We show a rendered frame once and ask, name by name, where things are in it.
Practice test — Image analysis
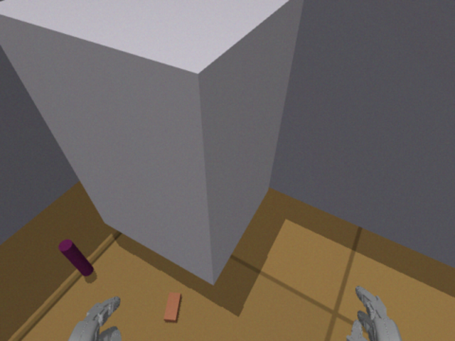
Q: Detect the right robot hand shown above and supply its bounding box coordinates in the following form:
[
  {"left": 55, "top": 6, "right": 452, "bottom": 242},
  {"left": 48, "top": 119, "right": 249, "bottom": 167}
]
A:
[{"left": 346, "top": 286, "right": 402, "bottom": 341}]

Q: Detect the left robot hand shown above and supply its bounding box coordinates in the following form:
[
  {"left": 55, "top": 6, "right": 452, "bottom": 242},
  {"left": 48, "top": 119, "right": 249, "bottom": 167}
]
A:
[{"left": 68, "top": 296, "right": 122, "bottom": 341}]

